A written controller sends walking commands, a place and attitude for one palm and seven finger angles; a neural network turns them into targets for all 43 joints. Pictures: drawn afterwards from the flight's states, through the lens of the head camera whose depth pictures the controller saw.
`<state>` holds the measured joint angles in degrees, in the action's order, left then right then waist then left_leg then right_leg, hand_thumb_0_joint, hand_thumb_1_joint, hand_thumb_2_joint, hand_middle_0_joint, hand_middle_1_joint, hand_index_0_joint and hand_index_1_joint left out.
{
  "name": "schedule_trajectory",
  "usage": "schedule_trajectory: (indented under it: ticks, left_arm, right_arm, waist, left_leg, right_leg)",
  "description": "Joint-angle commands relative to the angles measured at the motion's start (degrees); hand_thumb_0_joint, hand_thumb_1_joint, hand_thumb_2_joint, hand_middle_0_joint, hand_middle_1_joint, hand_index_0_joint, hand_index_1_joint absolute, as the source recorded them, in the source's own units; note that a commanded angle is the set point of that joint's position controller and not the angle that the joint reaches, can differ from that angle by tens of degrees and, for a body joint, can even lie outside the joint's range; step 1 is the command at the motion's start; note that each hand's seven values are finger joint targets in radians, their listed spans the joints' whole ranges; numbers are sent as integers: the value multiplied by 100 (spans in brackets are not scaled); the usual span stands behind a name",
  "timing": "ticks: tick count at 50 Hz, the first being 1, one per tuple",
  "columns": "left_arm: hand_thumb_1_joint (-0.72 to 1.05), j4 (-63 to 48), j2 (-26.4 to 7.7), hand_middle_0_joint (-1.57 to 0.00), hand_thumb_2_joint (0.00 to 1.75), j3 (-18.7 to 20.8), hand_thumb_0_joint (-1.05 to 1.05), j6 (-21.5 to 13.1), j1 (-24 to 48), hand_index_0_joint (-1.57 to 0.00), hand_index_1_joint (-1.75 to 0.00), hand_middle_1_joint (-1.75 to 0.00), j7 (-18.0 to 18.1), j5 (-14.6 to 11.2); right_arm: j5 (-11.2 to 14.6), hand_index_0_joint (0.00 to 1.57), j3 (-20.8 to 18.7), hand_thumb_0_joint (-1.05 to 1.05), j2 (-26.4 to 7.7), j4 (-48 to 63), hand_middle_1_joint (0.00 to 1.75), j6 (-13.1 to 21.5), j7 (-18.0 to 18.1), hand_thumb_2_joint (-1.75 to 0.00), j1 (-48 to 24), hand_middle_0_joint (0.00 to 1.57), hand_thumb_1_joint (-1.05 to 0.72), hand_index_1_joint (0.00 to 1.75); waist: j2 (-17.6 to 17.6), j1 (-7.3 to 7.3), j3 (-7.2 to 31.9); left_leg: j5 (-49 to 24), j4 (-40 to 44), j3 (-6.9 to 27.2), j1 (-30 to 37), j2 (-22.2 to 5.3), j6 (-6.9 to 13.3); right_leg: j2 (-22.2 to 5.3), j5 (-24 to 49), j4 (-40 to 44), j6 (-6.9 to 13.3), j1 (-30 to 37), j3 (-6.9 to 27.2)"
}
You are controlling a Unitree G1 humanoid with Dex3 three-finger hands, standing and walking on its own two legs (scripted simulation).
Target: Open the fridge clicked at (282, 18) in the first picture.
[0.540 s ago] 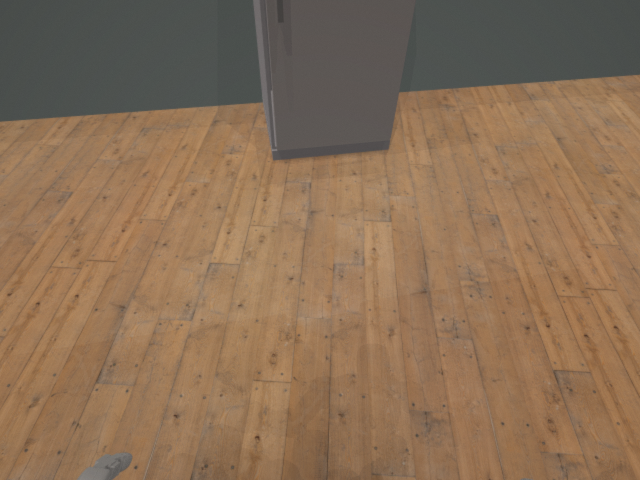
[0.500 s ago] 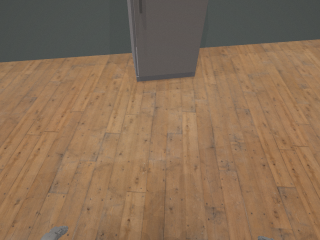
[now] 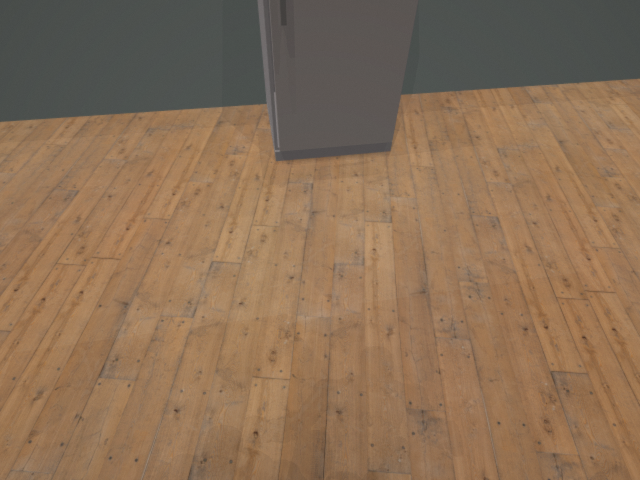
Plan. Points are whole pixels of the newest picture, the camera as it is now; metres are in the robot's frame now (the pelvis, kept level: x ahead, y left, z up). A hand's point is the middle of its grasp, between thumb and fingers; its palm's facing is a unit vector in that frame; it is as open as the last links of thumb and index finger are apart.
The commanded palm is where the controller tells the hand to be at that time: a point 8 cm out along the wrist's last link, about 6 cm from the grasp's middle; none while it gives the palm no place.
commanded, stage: stand and wait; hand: left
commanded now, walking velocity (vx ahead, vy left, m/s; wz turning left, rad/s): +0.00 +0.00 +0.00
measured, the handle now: out of the picture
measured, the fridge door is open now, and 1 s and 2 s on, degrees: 0 0 0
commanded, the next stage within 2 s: look at it before walking up in 0.28 s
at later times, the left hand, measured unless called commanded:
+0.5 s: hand out of the picture +0.07 +0.24 -0.15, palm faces -0.03 -0.94 -0.34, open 7.3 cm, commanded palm none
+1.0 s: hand out of the picture +0.06 +0.24 -0.15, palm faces -0.04 -0.94 -0.33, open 7.3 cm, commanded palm none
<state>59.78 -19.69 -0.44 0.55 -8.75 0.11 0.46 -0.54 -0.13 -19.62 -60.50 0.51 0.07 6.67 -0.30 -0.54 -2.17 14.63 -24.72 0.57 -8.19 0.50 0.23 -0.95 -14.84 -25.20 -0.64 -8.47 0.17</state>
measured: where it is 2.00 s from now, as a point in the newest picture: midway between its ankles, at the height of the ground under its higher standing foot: (330, 468)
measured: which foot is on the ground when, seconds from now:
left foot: down 0.00-1.00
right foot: down 0.00-1.00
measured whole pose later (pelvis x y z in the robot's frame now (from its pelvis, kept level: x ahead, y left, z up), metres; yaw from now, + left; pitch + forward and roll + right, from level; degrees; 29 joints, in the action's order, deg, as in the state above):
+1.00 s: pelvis -0.01 -0.01 +0.00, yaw -1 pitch -2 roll +0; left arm 62.3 -19.5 -0.7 -0.3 -8.0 0.0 0.5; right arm -0.3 0.1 -19.2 -63.9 0.8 -0.2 6.8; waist -0.4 -0.3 -2.1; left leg 12.0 -21.4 0.2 -7.5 -0.6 -0.6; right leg 0.1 -11.9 -21.7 0.1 -7.9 0.5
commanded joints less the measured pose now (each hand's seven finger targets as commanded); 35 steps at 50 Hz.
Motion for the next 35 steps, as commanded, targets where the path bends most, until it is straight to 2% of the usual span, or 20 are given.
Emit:
schedule_trajectory:
  ticks: [1, 24, 35]
  left_arm:
    - [90, -364, -1183, -20, 90, 257, 0, -171, 347, -20, -30, -30, 59, 4]
    - [90, -160, -1170, -20, 90, 246, 0, -188, 369, -20, -30, -30, 50, 20]
    - [90, -138, -1170, -20, 90, 240, 0, -208, 313, -20, -30, -30, 48, 14]
  right_arm:
    - [-2, 20, -211, 0, -1175, 349, 30, 139, 84, -90, -381, 20, -90, 30]
    - [1, 20, -186, 0, -1153, 61, 30, 132, 58, -90, -266, 20, -90, 30]
    - [7, 20, -181, 0, -1145, 33, 30, 138, 60, -90, -243, 20, -90, 30]
  waist:
    - [-53, 48, 498]
    - [-53, 44, 232]
    - [-27, 47, 371]
  left_leg:
    - [-1173, 416, 474, 28, -669, 192]
    - [-708, 647, 497, -39, -689, 138]
    - [-889, 616, 483, 42, -711, 122]
  right_leg:
    - [-603, 1184, 411, 243, 101, 510]
    - [-586, 557, 730, 245, -139, 655]
    - [-599, 811, 726, 259, -50, 674]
